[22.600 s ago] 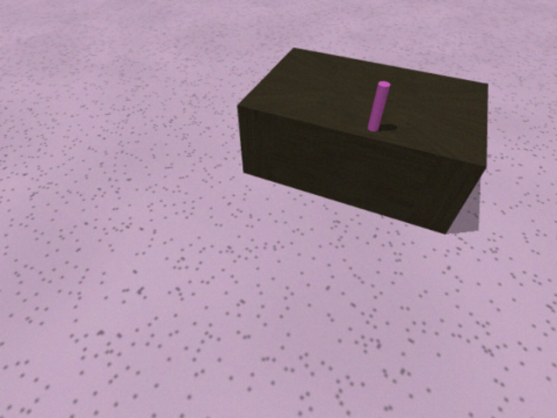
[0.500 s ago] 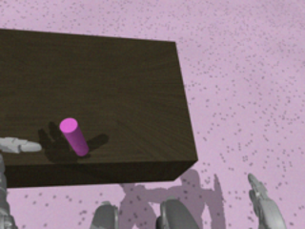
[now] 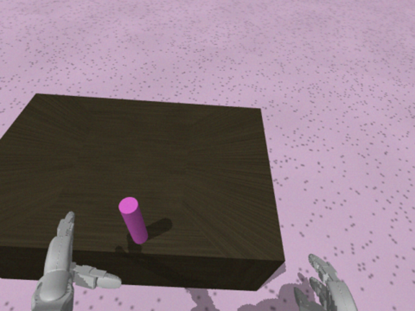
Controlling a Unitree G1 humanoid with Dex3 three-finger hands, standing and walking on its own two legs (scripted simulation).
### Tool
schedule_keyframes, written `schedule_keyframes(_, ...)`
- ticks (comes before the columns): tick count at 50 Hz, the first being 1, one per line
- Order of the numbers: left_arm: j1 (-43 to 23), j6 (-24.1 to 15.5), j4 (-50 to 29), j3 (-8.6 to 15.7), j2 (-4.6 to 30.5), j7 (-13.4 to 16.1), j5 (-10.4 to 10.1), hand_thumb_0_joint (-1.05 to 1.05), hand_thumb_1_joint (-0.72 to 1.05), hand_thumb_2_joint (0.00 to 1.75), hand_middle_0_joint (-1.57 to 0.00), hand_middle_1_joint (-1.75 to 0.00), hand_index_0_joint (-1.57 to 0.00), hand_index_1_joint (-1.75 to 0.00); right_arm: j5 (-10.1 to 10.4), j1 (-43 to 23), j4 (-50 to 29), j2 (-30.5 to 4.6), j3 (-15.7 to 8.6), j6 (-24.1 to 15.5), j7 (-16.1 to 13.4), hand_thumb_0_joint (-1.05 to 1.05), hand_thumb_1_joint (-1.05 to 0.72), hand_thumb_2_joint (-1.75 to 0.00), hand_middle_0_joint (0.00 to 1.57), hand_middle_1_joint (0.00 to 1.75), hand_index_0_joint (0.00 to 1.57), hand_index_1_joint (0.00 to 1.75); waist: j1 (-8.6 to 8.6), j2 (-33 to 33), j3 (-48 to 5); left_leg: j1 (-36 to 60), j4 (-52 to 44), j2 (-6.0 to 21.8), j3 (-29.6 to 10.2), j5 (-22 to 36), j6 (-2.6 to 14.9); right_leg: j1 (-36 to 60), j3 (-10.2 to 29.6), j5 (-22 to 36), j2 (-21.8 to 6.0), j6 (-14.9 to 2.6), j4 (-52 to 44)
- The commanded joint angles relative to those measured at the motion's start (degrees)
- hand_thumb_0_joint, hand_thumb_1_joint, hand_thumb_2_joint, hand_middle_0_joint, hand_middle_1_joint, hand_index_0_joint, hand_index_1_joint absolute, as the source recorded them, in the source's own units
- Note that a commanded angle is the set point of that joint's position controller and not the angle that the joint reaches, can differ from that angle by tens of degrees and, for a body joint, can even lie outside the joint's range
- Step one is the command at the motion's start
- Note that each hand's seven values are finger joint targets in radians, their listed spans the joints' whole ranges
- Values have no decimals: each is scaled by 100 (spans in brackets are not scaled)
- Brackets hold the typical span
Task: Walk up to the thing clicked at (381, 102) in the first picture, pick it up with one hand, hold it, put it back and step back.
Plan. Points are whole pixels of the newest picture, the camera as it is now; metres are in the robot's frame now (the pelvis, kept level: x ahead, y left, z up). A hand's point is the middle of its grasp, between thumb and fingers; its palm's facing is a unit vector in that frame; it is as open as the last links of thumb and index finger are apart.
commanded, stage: home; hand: left
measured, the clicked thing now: (135, 222) +0.39 +0.20 -0.20
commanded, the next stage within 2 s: none
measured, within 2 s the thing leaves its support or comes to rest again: neither
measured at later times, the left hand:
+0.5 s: hand (123, 304) +0.17 +0.16 -0.06, palm faces +0.12 -0.97 -0.23, open 17.5 cm
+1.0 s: hand (121, 306) +0.16 +0.16 -0.06, palm faces +0.12 -0.97 -0.23, open 17.4 cm
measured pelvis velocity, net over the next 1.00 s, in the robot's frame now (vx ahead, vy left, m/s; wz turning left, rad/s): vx -0.01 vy -0.02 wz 0.01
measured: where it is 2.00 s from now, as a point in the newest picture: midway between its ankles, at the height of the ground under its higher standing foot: outside the picture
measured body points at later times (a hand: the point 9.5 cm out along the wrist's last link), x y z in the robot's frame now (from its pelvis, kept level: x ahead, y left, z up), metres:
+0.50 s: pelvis +0.00 -0.02 +0.00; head +0.02 -0.02 +0.45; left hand +0.16 +0.21 -0.04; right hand +0.16 -0.25 -0.03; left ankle +0.00 +0.11 -0.69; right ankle +0.01 -0.15 -0.69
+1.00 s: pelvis -0.01 -0.02 +0.00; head +0.02 -0.01 +0.45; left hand +0.15 +0.21 -0.04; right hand +0.16 -0.24 -0.03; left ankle +0.00 +0.11 -0.69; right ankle +0.01 -0.15 -0.69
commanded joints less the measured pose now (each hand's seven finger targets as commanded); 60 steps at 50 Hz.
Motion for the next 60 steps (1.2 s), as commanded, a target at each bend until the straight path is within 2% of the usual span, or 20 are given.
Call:
schedule_keyframes(1, 281, -205, -2082, 81, 764, 158, -90, 0, -56, 5, -5, -5, -5, -5, 2, -136, -815, -582, -464, -341, -106, 0, -74, -81, 19, 28, 19, 28, 163, 678, -871, 863, -1122, -129, 22, 1473, -109, 806, -185, 1176, 208, -305, -600)
schedule_keyframes(3, 749, -145, -2434, -229, 421, 123, -108, 0, -54, 6, -5, -6, -5, -6, 2, -85, -841, -557, -487, -360, -130, 0, -77, -83, 19, 28, 19, 28, 77, 431, -783, 889, -1101, -121, 40, 1419, -78, 774, -194, 1175, 210, -275, -631)
schedule_keyframes(8, 1287, -74, -2853, -528, 188, 83, -88, 0, -58, 4, -5, -5, -5, -5, -21, -47, -956, -565, -561, -383, -172, 0, -87, -89, 20, 30, 20, 30, 1, 136, -673, 861, -972, -131, 60, 1635, -48, 771, -182, 1405, 185, -245, -579)
schedule_keyframes(9, 1346, -71, -2891, -514, 199, 93, -80, 0, -56, 5, -5, -5, -5, -5, -18, -137, -974, -471, -478, -395, -177, 0, -87, -89, 20, 30, 20, 30, 67, 134, -519, 790, -968, -155, 93, 1457, -35, 719, -156, 1270, 161, -224, -642)
schedule_keyframes(10, 1335, -80, -2972, -530, 181, 89, -71, 0, -56, 5, -5, -5, -5, -5, -34, -61, -1034, -521, -574, -404, -195, 0, -87, -89, 20, 30, 20, 30, -4, 119, -624, 824, -916, -170, 131, 1426, -21, 711, -118, 1288, 148, -211, -660)
schedule_keyframes(12, 1402, -94, -3006, -548, 186, 83, -57, 0, -56, 5, -5, -5, -5, -5, -56, 12, -1008, -465, -533, -398, -224, 0, -87, -89, 20, 30, 20, 30, 2, 3, -520, 767, -868, -203, 166, 1338, 6, 719, -81, 1283, 111, -169, -710)
schedule_keyframes(15, 1493, -115, -2970, -509, 157, 78, -45, 0, -56, 5, -5, -5, -5, -5, -63, -100, -1061, -413, -497, -416, -231, 0, -85, -88, 20, 29, 20, 29, 88, 64, -396, 684, -913, -229, 191, 1006, 11, 627, -57, 923, 93, -178, -768)
schedule_keyframes(16, 1435, -126, -2922, -504, 152, 74, -40, 0, -57, 5, -5, -5, -5, -5, -73, -90, -1148, -466, -549, -417, -244, 0, -82, -86, 19, 29, 19, 29, 39, -45, -357, 646, -929, -236, 199, 778, 24, 594, -34, 695, 89, -172, -823)
schedule_keyframes(18, 1479, -116, -2866, -632, 32, 70, -32, 0, -56, 5, -5, -5, -5, -5, -74, 0, -1141, -435, -524, -442, -241, 0, -83, -86, 19, 29, 19, 29, 38, -85, -248, 623, -989, -238, 189, 598, 31, 551, -47, 510, 95, -176, -847)
schedule_keyframes(24, 1769, -126, -2758, -625, -15, 65, -43, 0, -54, 6, -5, -5, -5, -5, -70, -182, -1262, -413, -464, -484, -204, 0, -88, -89, 20, 30, 20, 30, 227, -6, -330, 533, -988, -233, 163, 743, 3, 666, -83, 570, 108, -207, -750)
schedule_keyframes(35, 1729, -161, -2841, -588, 25, 84, -43, 0, -56, 5, -5, -5, -5, -5, -67, 20, -1240, -434, -512, -462, -217, 0, -90, -90, 20, 30, 20, 30, 125, 17, -401, 567, -913, -218, 188, 826, 13, 627, -41, 669, 109, -197, -705)
schedule_keyframes(39, 1816, -147, -2804, -557, 49, 99, -32, 0, -56, 5, -5, -5, -5, -5, -83, 45, -1153, -361, -449, -460, -210, 0, -90, -90, 20, 30, 20, 30, 201, 78, -400, 524, -905, -223, 189, 895, 0, 652, -65, 728, 112, -202, -674)
schedule_keyframes(41, 1785, -137, -2779, -667, -57, 77, -22, 0, -54, 6, -5, -5, -5, -5, -77, 44, -1183, -445, -546, -487, -210, 0, -90, -90, 20, 30, 20, 30, 103, 40, -384, 611, -937, -193, 168, 900, -11, 559, -92, 736, 148, -207, -625)
schedule_keyframes(44, 1770, -132, -2851, -596, -23, 93, -21, 0, -55, 6, -5, -5, -5, -5, -85, 47, -1212, -459, -545, -496, -211, 0, -90, -90, 20, 30, 20, 30, 148, 62, -544, 655, -955, -170, 110, 1026, -28, 627, -136, 814, 171, -231, -537)
schedule_keyframes(46, 1730, -132, -2841, -608, 2, 89, -39, 0, -54, 6, -5, -5, -5, -5, -69, -29, -1189, -467, -509, -493, -203, 0, -90, -90, 20, 30, 20, 30, 147, 66, -246, 513, -995, -184, 118, 783, -25, 514, -132, 579, 162, -230, -628)
schedule_keyframes(52, 1747, -105, -2952, -597, -8, 77, -40, 0, -53, 6, -5, -6, -5, -6, -77, -34, -1234, -452, -515, -544, -211, 0, -90, -90, 20, 30, 20, 30, 183, 150, -472, 565, -992, -178, 98, 875, -29, 612, -130, 671, 159, -241, -565)
schedule_keyframes(54, 1791, -71, -2872, -654, -61, 80, -38, 0, -55, 5, -5, -5, -5, -5, -72, -30, -1228, -494, -535, -557, -203, 0, -90, -90, 20, 30, 20, 30, 169, 96, -328, 546, -1048, -154, 54, 845, -37, 548, -170, 626, 182, -242, -534)
schedule_keyframes(57, 1763, -72, -2932, -572, 10, 87, -47, 0, -54, 6, -5, -6, -5, -6, -69, -52, -1183, -431, -488, -558, -196, 0, -90, -90, 20, 30, 20, 30, 230, 129, -328, 483, -1061, -161, 29, 765, -38, 562, -179, 532, 174, -249, -555)
schedule_keyframes(58, 1735, -70, -2930, -621, -26, 80, -39, 0, -54, 6, -5, -6, -5, -6, -70, -44, -1247, -481, -526, -585, -201, 0, -90, -90, 20, 30, 20, 30, 150, 112, -323, 531, -1062, -153, 42, 724, -34, 548, -170, 517, 180, -243, -555)
schedule_keyframes(60, 1759, -58, -2953, -636, -54, 78, -43, 0, -54, 6, -5, -6, -5, -6, -76, -1, -1246, -478, -537, -589, -207, 0, -90, -90, 20, 30, 20, 30, 140, 65, -426, 579, -997, -165, 79, 933, -32, 587, -150, 714, 171, -241, -551)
